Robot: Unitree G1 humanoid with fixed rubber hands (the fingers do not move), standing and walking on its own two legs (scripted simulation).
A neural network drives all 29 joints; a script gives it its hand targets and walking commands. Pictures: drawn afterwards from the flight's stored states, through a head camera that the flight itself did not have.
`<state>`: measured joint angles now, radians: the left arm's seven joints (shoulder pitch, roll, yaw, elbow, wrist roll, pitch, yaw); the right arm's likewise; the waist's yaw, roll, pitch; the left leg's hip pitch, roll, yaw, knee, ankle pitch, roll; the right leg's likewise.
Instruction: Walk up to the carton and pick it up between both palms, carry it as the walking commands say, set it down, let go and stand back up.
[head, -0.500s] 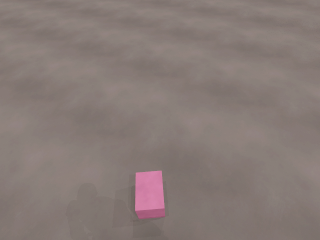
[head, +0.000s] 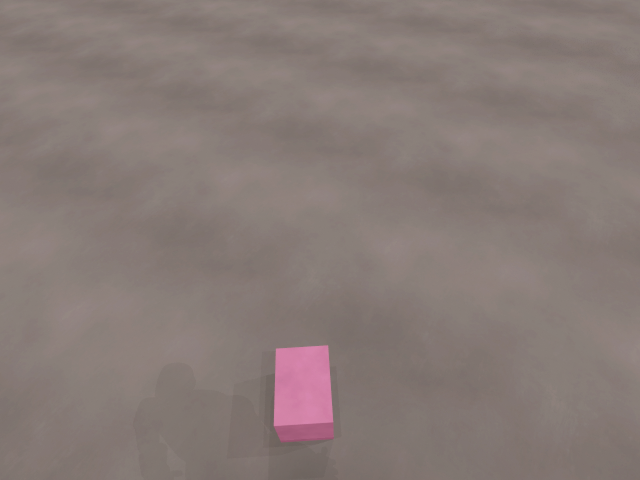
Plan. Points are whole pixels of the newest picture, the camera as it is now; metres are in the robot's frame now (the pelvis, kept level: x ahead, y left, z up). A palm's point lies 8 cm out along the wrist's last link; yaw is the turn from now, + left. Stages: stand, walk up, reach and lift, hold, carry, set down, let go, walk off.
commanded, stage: walk up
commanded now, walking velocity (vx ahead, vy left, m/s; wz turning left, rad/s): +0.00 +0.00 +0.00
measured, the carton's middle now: (304, 393) +0.46 +0.10 -0.69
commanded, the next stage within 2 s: none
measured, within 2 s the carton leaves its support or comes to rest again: neither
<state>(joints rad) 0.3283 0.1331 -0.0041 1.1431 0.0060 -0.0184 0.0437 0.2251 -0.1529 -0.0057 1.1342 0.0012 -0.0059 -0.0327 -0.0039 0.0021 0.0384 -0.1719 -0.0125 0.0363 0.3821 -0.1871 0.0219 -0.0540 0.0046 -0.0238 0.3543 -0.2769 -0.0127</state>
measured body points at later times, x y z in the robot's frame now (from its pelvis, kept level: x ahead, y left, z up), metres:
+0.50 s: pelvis +0.03 +0.03 +0.00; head +0.04 +0.02 +0.45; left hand -0.05 +0.27 -0.14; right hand +0.06 -0.23 -0.15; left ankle +0.05 +0.17 -0.69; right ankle -0.05 -0.11 -0.74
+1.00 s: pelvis +0.09 +0.12 -0.01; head +0.10 +0.14 +0.44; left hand +0.13 +0.37 -0.17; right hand +0.12 -0.13 -0.15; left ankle +0.17 +0.24 -0.74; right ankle +0.07 -0.02 -0.68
